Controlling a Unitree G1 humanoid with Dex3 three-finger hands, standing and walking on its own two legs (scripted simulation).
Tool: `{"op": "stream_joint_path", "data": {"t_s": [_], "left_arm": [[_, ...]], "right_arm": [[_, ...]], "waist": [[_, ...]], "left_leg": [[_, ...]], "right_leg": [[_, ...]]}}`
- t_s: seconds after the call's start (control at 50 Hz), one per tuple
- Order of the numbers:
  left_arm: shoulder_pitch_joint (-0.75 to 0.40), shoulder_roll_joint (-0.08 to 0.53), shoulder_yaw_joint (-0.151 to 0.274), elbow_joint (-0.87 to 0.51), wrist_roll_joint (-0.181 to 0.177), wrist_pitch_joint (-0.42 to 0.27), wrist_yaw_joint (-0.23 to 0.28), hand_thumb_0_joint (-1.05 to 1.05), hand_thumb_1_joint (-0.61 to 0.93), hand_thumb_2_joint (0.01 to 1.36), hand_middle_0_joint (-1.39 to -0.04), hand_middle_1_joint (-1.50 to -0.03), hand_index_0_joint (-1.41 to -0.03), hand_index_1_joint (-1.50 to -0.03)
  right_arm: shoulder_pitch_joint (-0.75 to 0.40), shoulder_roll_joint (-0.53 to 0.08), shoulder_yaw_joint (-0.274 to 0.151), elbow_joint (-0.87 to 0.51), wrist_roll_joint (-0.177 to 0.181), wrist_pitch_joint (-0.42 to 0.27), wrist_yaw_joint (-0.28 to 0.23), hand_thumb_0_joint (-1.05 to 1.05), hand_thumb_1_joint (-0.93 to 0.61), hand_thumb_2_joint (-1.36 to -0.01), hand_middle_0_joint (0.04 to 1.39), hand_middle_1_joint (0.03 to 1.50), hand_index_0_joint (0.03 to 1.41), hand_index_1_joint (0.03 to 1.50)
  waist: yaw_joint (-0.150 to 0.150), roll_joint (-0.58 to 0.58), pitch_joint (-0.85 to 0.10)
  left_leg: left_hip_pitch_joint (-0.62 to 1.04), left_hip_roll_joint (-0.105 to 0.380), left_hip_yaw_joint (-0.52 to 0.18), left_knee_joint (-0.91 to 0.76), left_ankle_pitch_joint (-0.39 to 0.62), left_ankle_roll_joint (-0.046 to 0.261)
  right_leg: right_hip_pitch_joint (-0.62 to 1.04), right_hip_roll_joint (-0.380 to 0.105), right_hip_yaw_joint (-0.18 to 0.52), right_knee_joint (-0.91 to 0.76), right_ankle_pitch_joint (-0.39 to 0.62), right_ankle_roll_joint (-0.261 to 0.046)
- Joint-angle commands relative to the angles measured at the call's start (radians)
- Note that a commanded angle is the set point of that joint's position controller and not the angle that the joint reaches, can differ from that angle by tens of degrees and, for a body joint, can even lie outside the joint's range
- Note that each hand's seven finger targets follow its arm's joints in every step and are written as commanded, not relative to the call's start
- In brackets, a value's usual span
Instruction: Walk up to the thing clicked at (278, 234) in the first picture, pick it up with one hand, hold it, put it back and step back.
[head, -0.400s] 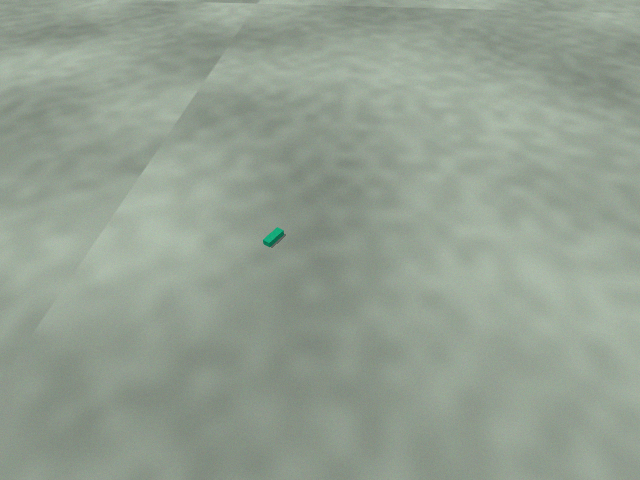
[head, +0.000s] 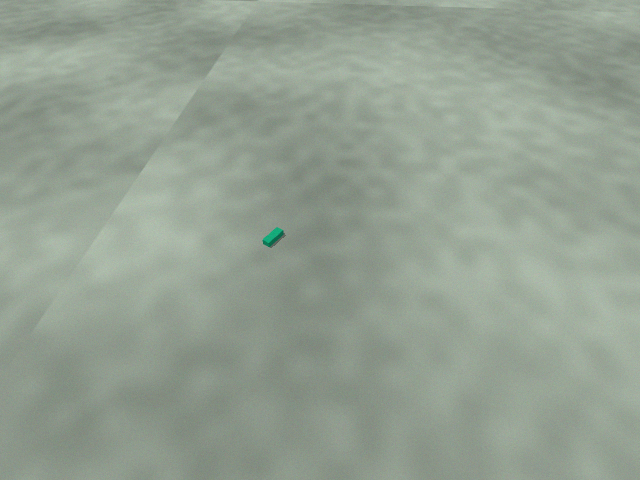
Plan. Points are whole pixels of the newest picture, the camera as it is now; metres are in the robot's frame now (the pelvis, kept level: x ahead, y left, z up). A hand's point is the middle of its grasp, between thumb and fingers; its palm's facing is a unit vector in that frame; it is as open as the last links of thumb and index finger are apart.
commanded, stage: stand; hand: left
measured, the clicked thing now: (273, 236) +1.26 +0.28 -0.77
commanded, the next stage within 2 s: walk up in 0.72 s
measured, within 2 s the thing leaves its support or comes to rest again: neither
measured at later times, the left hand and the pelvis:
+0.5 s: hand out of the picture +0.08 +0.25 -0.16, palm faces -0.03 -0.94 -0.34, open 7.4 cm; pelvis +0.00 +0.00 +0.00, yaw +0 degrees
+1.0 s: hand out of the picture +0.07 +0.33 -0.17, palm faces +0.23 -0.92 -0.31, open 7.4 cm; pelvis +0.05 +0.03 -0.01, yaw +14 degrees
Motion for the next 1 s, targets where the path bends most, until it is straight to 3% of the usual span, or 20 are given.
{"op": "stream_joint_path", "data": {"t_s": [0.0,0.1,0.4,0.56,0.68,0.7,0.72,0.74,0.76,0.78,0.8,0.84,0.86,0.92,0.94,0.96,0.98], "left_arm": [[-0.037,0.205,0.04,-0.059,-0.004,-0.02,0.017,0.0,0.9,0.9,-0.2,-0.3,-0.2,-0.3],[-0.031,0.205,0.039,-0.057,-0.003,-0.021,0.018,0.0,0.9,0.9,-0.2,-0.3,-0.2,-0.3],[-0.035,0.21,0.044,-0.056,-0.002,-0.02,0.017,0.0,0.9,0.9,-0.2,-0.3,-0.2,-0.3],[-0.026,0.201,0.041,-0.059,-0.003,-0.02,0.018,0.0,0.9,0.9,-0.2,-0.3,-0.2,-0.3],[-0.02,0.206,0.043,-0.054,-0.004,-0.019,0.017,0.0,0.9,0.9,-0.2,-0.3,-0.2,-0.3],[-0.041,0.346,0.146,-0.163,0.022,-0.029,-0.018,0.0,0.9,0.9,-0.2,-0.3,-0.2,-0.3],[-0.02,0.345,0.148,-0.168,0.037,-0.028,-0.029,0.0,0.9,0.9,-0.2,-0.3,-0.2,-0.3],[0.022,0.352,0.159,-0.175,0.038,-0.028,-0.035,0.0,0.9,0.9,-0.2,-0.3,-0.2,-0.3],[0.074,0.375,0.168,-0.179,0.03,-0.027,-0.036,0.0,0.9,0.9,-0.2,-0.3,-0.2,-0.3],[0.035,0.373,0.17,-0.215,0.027,-0.033,-0.039,0.0,0.9,0.9,-0.2,-0.3,-0.2,-0.3],[0.003,0.356,0.171,-0.238,0.026,-0.028,-0.05,0.0,0.9,0.9,-0.2,-0.3,-0.2,-0.3],[-0.001,0.318,0.167,-0.267,0.033,-0.034,-0.058,0.0,0.9,0.9,-0.2,-0.3,-0.2,-0.3],[-0.046,0.313,0.169,-0.286,0.043,-0.036,-0.064,0.0,0.9,0.9,-0.2,-0.3,-0.2,-0.3],[-0.127,0.327,0.17,-0.338,0.053,-0.02,-0.083,0.0,0.9,0.9,-0.2,-0.3,-0.2,-0.3],[-0.119,0.326,0.172,-0.345,0.052,-0.01,-0.087,0.0,0.9,0.9,-0.2,-0.3,-0.2,-0.3],[-0.139,0.324,0.184,-0.328,0.044,0.002,-0.096,0.0,0.9,0.9,-0.2,-0.3,-0.2,-0.3],[-0.119,0.283,0.176,-0.34,0.048,0.012,-0.096,0.0,0.9,0.9,-0.2,-0.3,-0.2,-0.3]], "right_arm": [[-0.029,-0.208,-0.042,-0.055,-0.004,-0.024,-0.015,0.0,-0.9,-0.9,0.2,0.3,0.2,0.3],[-0.045,-0.209,-0.043,-0.058,-0.003,-0.022,-0.016,0.0,-0.9,-0.9,0.2,0.3,0.2,0.3],[-0.041,-0.208,-0.042,-0.06,-0.005,-0.02,-0.014,0.0,-0.9,-0.9,0.2,0.3,0.2,0.3],[-0.045,-0.213,-0.044,-0.06,-0.003,-0.021,-0.015,0.0,-0.9,-0.9,0.2,0.3,0.2,0.3],[-0.039,-0.21,-0.04,-0.057,-0.004,-0.019,-0.016,0.0,-0.9,-0.9,0.2,0.3,0.2,0.3],[0.063,-0.335,-0.112,-0.126,0.007,-0.032,0.007,0.0,-0.9,-0.9,0.2,0.3,0.2,0.3],[0.003,-0.327,-0.105,-0.154,0.0,-0.034,0.015,0.0,-0.9,-0.9,0.2,0.3,0.2,0.3],[-0.047,-0.302,-0.093,-0.194,-0.009,-0.032,0.018,0.0,-0.9,-0.9,0.2,0.3,0.2,0.3],[-0.109,-0.262,-0.093,-0.23,-0.006,-0.039,0.022,0.0,-0.9,-0.9,0.2,0.3,0.2,0.3],[-0.113,-0.274,-0.114,-0.25,-0.017,-0.04,0.025,0.0,-0.9,-0.9,0.2,0.3,0.2,0.3],[-0.076,-0.305,-0.128,-0.243,-0.017,-0.042,0.032,0.0,-0.9,-0.9,0.2,0.3,0.2,0.3],[-0.01,-0.296,-0.13,-0.238,-0.01,-0.049,0.052,0.0,-0.9,-0.9,0.2,0.3,0.2,0.3],[0.044,-0.295,-0.134,-0.233,-0.001,-0.049,0.062,0.0,-0.9,-0.9,0.2,0.3,0.2,0.3],[0.142,-0.279,-0.139,-0.228,0.001,-0.043,0.07,0.0,-0.9,-0.9,0.2,0.3,0.2,0.3],[0.177,-0.275,-0.142,-0.226,0.0,-0.041,0.065,0.0,-0.9,-0.9,0.2,0.3,0.2,0.3],[0.272,-0.284,-0.157,-0.195,-0.023,-0.048,0.056,0.0,-0.9,-0.9,0.2,0.3,0.2,0.3],[0.411,-0.307,-0.175,-0.151,-0.024,-0.052,0.037,0.0,-0.9,-0.9,0.2,0.3,0.2,0.3]], "waist": [[-0.004,0.017,-0.098],[0.003,0.007,-0.1],[0.0,0.004,-0.069],[0.004,0.019,-0.1],[0.004,0.022,-0.071],[0.037,-0.075,-0.111],[0.068,-0.067,-0.008],[0.096,-0.113,0.041],[0.136,-0.276,0.005],[0.137,-0.233,0.035],[0.12,-0.146,0.037],[0.094,-0.081,0.002],[0.07,-0.106,-0.019],[0.013,-0.179,-0.063],[-0.002,-0.163,-0.061],[-0.041,-0.087,-0.103],[-0.095,0.068,-0.171]], "left_leg": [[0.006,0.125,-0.083,-0.042,0.179,0.025],[0.011,0.128,-0.09,-0.033,0.208,0.025],[-0.001,0.124,-0.089,-0.054,0.126,0.024],[0.025,0.129,-0.089,-0.041,0.197,0.023],[0.003,0.124,-0.091,-0.055,0.147,0.021],[-0.232,0.104,-0.223,0.026,-0.315,0.099],[-0.476,0.076,-0.198,0.036,-0.389,0.07],[-0.633,0.013,-0.048,0.129,-0.292,0.023],[-0.672,0.001,0.05,0.395,-0.212,0.034],[-0.698,0.066,0.049,0.518,-0.235,0.007],[-0.649,0.099,0.037,0.533,-0.242,-0.008],[-0.582,0.107,0.023,0.501,-0.219,0.006],[-0.532,0.133,0.02,0.456,-0.202,0.013],[-0.275,0.1,0.124,0.336,-0.093,0.006],[-0.175,0.075,0.157,0.285,-0.05,-0.003],[-0.012,0.027,0.182,0.242,0.025,0.01],[0.204,-0.023,0.167,0.223,-0.004,0.042]], "right_leg": [[0.023,-0.119,0.089,-0.046,0.167,-0.032],[0.037,-0.121,0.083,-0.045,0.196,-0.03],[0.012,-0.121,0.09,-0.069,0.12,-0.03],[0.029,-0.121,0.084,-0.058,0.181,-0.032],[0.017,-0.118,0.086,-0.068,0.14,-0.029],[0.168,-0.082,0.015,0.068,-0.372,-0.07],[0.225,-0.13,0.075,0.041,-0.522,-0.102],[0.307,-0.214,0.117,-0.089,-0.602,-0.134],[0.299,-0.382,0.276,-0.223,-0.64,-0.199],[0.222,-0.483,0.315,-0.254,-0.568,-0.253],[0.178,-0.493,0.314,-0.249,-0.489,-0.277],[0.197,-0.408,0.181,-0.206,-0.418,-0.245],[0.196,-0.39,0.106,-0.193,-0.408,-0.227],[0.039,-0.282,-0.086,-0.107,-0.376,-0.166],[-0.053,-0.251,-0.131,-0.03,-0.39,-0.155],[-0.144,-0.186,-0.21,0.145,-0.311,-0.131],[-0.26,-0.12,-0.25,0.415,-0.206,-0.113]]}}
